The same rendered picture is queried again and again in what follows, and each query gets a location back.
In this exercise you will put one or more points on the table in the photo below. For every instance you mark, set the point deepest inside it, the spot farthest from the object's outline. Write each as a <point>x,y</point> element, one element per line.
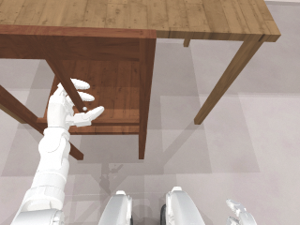
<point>233,20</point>

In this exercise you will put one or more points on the robot thigh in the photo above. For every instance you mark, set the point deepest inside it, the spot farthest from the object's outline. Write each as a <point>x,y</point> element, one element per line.
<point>182,208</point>
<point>117,210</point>

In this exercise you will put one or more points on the robot left forearm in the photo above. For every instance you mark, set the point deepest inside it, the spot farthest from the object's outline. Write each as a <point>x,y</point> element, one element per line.
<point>47,190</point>

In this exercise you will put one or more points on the chair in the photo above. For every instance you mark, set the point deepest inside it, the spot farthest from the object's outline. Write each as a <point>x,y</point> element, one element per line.
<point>117,63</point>

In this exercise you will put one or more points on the robot left hand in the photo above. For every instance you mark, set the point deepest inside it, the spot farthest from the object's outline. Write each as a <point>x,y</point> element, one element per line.
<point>59,106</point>

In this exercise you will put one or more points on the left robot upper arm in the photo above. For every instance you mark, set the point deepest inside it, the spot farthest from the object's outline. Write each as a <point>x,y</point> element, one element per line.
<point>51,216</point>

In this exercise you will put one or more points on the robot left thigh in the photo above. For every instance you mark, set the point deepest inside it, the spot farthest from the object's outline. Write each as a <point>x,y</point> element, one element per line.
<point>117,210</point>

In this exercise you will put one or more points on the robot right hand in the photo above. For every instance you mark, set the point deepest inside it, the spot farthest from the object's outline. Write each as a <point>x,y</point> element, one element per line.
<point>239,209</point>

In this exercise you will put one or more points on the robot right thigh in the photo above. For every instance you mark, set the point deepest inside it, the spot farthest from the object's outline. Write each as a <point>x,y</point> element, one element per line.
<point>182,208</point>

